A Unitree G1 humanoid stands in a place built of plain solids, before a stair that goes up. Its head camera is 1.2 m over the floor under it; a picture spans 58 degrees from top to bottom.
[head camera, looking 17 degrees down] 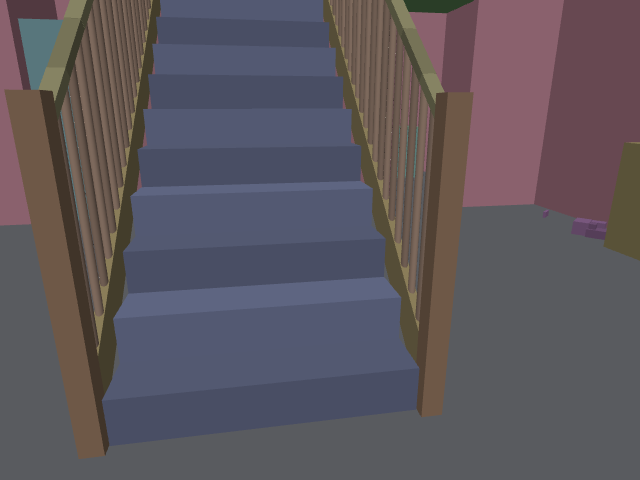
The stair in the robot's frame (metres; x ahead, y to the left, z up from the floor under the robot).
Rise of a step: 0.20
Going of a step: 0.25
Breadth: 1.20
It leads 10 degrees to the left of straight ahead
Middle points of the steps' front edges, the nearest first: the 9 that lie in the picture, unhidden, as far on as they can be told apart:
1.41 0.19 0.20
1.66 0.23 0.40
1.90 0.27 0.60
2.14 0.31 0.80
2.38 0.36 1.00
2.62 0.40 1.19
2.87 0.44 1.39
3.11 0.48 1.59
3.35 0.52 1.79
